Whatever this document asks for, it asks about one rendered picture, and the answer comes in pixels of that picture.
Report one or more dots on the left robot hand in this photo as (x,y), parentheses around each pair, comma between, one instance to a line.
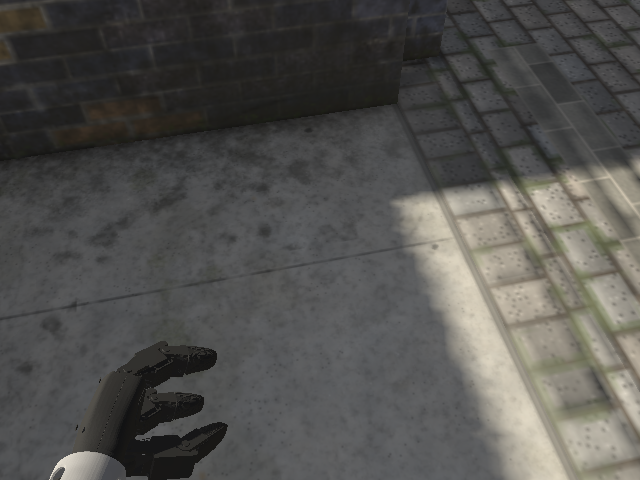
(122,408)

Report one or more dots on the left robot forearm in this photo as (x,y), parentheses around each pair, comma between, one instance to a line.
(88,466)

